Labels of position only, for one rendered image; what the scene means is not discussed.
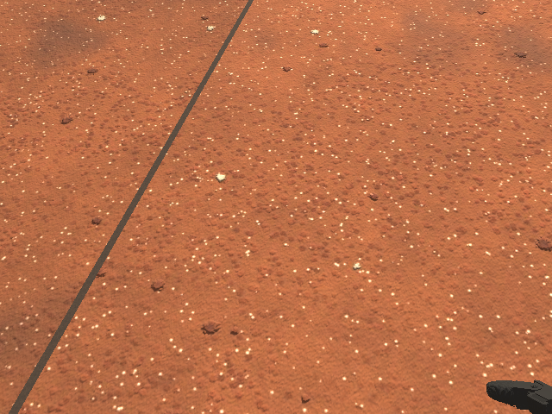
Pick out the right robot hand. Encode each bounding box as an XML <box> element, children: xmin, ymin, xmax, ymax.
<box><xmin>486</xmin><ymin>380</ymin><xmax>552</xmax><ymax>414</ymax></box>

